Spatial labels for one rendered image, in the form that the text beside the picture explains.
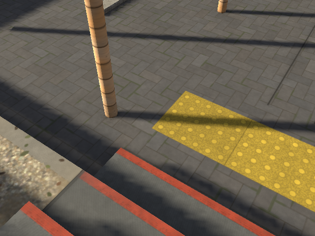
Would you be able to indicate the stairs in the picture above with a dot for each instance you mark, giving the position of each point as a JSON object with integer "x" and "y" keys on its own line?
{"x": 129, "y": 197}

